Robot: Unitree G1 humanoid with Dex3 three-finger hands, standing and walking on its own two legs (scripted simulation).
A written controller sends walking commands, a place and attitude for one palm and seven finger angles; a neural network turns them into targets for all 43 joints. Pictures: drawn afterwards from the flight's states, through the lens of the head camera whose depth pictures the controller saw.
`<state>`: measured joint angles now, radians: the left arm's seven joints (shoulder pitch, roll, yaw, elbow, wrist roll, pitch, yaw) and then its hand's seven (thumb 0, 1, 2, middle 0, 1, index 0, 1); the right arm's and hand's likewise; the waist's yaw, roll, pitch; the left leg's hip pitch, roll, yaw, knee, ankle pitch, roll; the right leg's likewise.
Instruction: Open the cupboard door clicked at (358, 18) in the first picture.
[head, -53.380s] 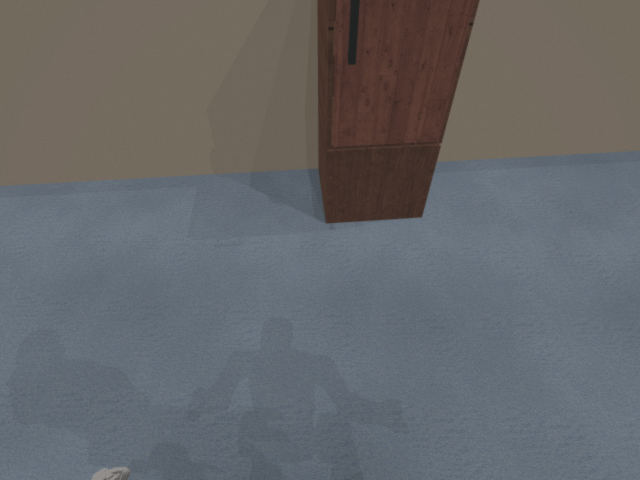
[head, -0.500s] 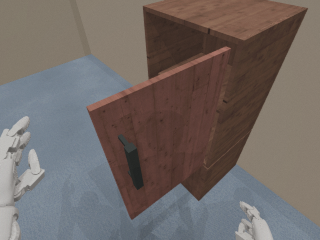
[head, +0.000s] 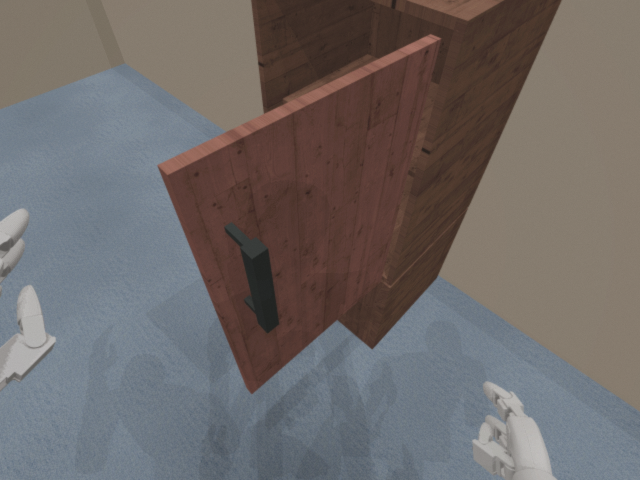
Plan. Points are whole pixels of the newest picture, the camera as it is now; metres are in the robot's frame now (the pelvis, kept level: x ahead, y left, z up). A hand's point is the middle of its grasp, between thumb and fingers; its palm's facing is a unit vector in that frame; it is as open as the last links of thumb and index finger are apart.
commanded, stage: step back with the hand held close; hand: left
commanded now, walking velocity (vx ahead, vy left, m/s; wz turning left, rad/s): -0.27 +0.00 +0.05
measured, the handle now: (252, 281) +0.33 +0.11 +0.07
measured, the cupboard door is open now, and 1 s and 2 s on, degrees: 87 87 87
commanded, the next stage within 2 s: stop stepping back and stand still in 0.68 s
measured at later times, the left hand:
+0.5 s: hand out of the picture +0.11 +0.27 +0.16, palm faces +0.51 -0.69 -0.51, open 7.4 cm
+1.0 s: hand out of the picture -0.02 +0.27 +0.18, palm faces +0.58 -0.64 -0.50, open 7.4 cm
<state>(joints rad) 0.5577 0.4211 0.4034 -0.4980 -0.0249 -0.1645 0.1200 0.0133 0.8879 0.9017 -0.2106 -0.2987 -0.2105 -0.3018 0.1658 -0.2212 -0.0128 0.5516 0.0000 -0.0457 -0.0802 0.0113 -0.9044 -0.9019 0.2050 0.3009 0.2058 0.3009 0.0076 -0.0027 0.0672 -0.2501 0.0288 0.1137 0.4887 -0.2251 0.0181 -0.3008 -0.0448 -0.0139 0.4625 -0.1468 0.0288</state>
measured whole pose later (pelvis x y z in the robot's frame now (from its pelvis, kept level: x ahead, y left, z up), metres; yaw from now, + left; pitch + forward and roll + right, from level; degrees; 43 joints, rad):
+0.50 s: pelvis -0.08 +0.00 -0.03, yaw +5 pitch -2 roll +0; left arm 0.50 0.41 0.48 -0.53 0.01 -0.27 0.16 0.01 0.89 0.90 -0.21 -0.30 -0.21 -0.30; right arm 0.23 -0.20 0.00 0.58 -0.01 -0.14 -0.08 0.01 -0.90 -0.90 0.21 0.30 0.21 0.30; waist -0.01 -0.01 0.10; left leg -0.46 0.01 0.07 0.69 -0.24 0.05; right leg -0.46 -0.01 0.04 0.64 -0.14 0.03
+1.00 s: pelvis -0.19 -0.02 -0.05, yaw +8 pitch -2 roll +1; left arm 0.50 0.51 0.55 -0.57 -0.05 -0.24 0.15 0.01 0.89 0.90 -0.21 -0.30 -0.21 -0.30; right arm 0.25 -0.15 -0.02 0.62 0.02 -0.13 -0.05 0.01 -0.90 -0.90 0.21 0.30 0.21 0.30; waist -0.02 -0.04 0.03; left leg -0.66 0.07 0.15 0.77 -0.26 -0.01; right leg -0.31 0.02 -0.01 0.83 -0.64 -0.07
